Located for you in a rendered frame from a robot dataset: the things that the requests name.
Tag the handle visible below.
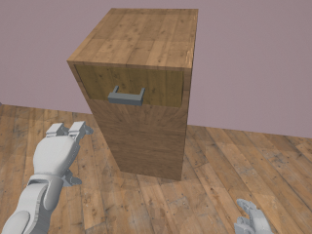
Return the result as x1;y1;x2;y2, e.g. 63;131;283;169
107;85;145;106

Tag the left robot hand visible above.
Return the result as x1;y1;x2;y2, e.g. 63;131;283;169
33;121;94;187

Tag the drawer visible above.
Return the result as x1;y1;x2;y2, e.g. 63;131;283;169
75;64;184;108

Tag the right robot hand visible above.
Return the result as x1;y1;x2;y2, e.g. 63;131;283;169
234;198;272;234

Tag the cabinet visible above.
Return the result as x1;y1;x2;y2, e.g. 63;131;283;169
67;8;199;181

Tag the robot left forearm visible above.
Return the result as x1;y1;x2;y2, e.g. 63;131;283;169
1;173;64;234

